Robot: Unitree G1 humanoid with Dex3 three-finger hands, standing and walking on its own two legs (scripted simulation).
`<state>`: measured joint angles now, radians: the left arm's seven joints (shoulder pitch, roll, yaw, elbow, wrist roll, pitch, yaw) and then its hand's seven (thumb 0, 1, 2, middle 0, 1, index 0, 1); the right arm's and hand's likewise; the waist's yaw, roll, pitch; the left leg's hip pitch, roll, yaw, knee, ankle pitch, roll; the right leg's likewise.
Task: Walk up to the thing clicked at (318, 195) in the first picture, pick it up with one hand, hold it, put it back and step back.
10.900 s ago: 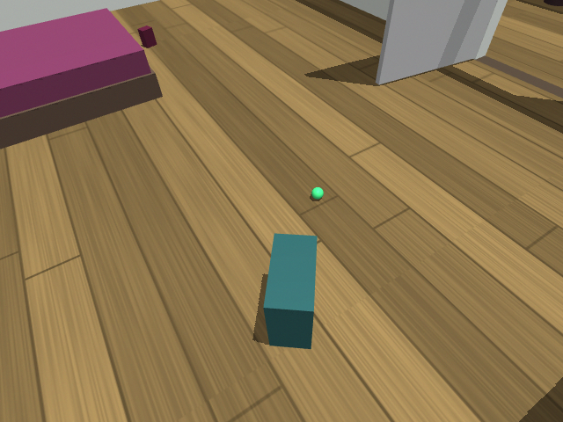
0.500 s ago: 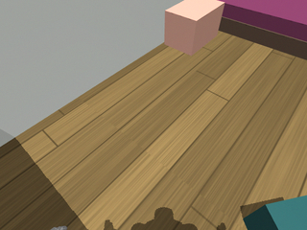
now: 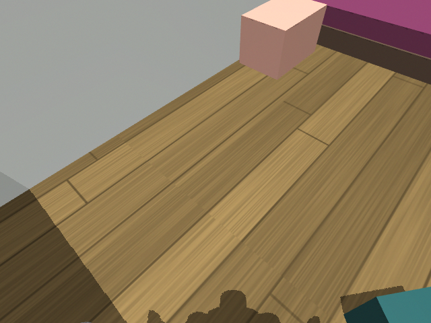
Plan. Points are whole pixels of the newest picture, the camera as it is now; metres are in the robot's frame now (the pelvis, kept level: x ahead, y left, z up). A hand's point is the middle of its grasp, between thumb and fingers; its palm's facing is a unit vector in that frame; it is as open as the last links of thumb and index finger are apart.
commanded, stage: walk up
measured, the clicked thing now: out of the picture +0.30 -1.22 -0.73
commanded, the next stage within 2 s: stand in 0.70 s
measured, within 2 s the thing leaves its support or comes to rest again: neither
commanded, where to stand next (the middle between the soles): +0.05 -0.02 m, yaw -4 degrees
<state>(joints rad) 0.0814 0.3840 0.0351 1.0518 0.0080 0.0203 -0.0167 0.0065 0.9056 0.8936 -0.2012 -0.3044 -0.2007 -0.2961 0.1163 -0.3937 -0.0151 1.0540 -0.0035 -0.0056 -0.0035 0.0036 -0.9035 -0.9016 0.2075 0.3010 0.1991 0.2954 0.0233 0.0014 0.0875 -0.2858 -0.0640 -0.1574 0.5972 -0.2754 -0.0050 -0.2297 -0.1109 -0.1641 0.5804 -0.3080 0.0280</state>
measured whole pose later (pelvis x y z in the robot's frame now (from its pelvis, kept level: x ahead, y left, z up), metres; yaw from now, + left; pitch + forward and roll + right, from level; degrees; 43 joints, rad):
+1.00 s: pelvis +0.02 -0.02 +0.02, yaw -1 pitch -2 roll +0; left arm 0.10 0.36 0.02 1.14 0.00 0.01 -0.01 0.01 0.91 0.89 -0.20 -0.30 -0.20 -0.30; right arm 0.07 -0.34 0.01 1.10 -0.01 -0.01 0.00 0.00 -0.90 -0.90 0.21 0.30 0.20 0.30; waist 0.03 0.00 0.07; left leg -0.15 -0.01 -0.10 0.38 -0.19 -0.02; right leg -0.11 -0.06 -0.14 0.38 -0.23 0.01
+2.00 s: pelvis +0.02 -0.03 +0.02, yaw -3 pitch -1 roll +0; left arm 0.10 0.35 0.01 1.15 0.00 0.00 -0.01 0.00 0.91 0.89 -0.20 -0.30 -0.20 -0.30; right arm 0.10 -0.35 0.03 1.13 -0.01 -0.01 -0.01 0.00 -0.90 -0.90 0.21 0.30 0.20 0.30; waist 0.02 0.01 0.04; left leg -0.11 0.01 -0.08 0.30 -0.17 -0.04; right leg -0.09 -0.04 -0.12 0.33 -0.21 0.00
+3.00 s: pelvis +0.03 -0.03 +0.02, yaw -4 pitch -1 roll +0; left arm 0.11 0.35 0.01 1.14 0.00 0.00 -0.01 0.00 0.91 0.89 -0.20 -0.30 -0.20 -0.30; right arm 0.12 -0.36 0.03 1.13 -0.01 -0.01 -0.01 0.00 -0.90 -0.90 0.21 0.30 0.20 0.30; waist 0.01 0.01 0.04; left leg -0.11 0.03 -0.06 0.30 -0.18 -0.05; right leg -0.09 -0.02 -0.11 0.32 -0.21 -0.01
